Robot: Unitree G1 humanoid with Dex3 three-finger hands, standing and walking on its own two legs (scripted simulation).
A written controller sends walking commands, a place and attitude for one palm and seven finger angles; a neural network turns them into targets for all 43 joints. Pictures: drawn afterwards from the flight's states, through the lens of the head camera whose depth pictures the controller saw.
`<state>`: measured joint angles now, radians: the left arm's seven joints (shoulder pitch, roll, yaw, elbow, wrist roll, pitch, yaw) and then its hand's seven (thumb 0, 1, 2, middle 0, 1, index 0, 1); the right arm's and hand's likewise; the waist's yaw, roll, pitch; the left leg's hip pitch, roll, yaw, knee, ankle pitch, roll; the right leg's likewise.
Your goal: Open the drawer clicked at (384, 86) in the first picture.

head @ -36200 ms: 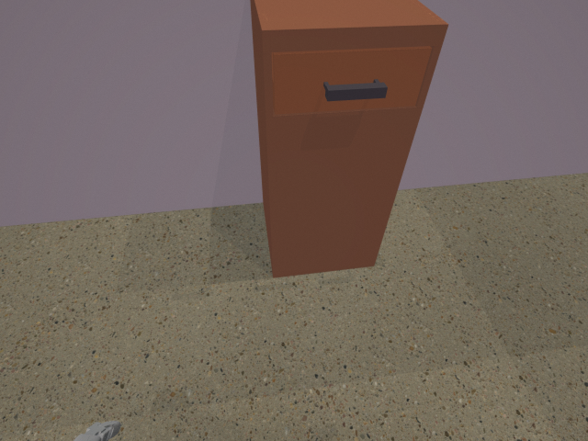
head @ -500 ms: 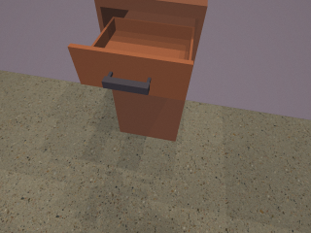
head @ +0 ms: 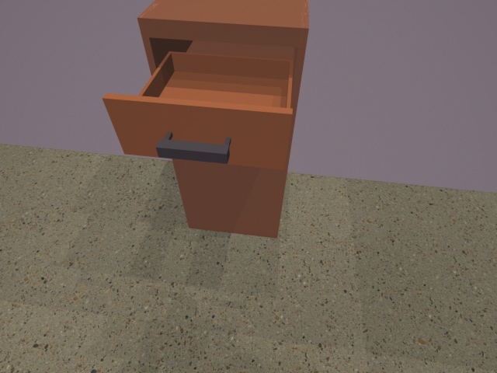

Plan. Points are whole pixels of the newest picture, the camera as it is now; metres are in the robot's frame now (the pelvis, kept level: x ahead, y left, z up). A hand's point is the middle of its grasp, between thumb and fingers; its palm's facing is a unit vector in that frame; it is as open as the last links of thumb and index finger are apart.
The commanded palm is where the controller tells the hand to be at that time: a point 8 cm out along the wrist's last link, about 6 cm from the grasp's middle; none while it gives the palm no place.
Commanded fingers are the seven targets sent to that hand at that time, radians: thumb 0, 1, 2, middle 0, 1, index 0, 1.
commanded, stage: let the arm hang, fingers relaxed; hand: left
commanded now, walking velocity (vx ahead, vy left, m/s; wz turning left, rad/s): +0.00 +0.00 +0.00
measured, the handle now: (196, 144) +0.54 +0.14 +0.06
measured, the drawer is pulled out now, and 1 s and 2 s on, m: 0.29 0.29 0.29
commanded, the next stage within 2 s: look to check the result in 0.12 s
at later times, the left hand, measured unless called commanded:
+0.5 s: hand out of the picture -0.01 +0.16 -0.18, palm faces +0.05 -0.98 -0.19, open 7.4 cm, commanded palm none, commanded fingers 0.00 0.90 0.90 -0.20 -0.30 -0.20 -0.30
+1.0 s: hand out of the picture +0.02 +0.17 -0.18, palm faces +0.03 -0.98 -0.19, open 7.4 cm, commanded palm none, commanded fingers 0.00 0.90 0.90 -0.20 -0.30 -0.20 -0.30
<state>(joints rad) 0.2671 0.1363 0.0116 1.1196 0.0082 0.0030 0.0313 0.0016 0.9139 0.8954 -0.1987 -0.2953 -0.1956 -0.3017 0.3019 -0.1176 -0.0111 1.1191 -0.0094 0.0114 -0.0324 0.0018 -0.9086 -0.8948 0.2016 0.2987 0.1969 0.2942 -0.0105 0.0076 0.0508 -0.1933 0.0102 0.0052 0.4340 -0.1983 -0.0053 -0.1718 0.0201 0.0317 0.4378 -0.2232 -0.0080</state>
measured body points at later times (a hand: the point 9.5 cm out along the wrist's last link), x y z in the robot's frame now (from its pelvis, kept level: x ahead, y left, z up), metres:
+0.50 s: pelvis +0.00 +0.00 +0.00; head +0.02 -0.01 +0.45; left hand -0.01 +0.22 -0.16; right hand -0.01 -0.22 -0.16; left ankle +0.03 +0.12 -0.74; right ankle +0.01 -0.12 -0.74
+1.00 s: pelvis +0.00 -0.01 +0.00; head +0.03 -0.01 +0.45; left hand +0.02 +0.22 -0.16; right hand +0.01 -0.22 -0.16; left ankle +0.03 +0.12 -0.74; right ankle +0.01 -0.12 -0.74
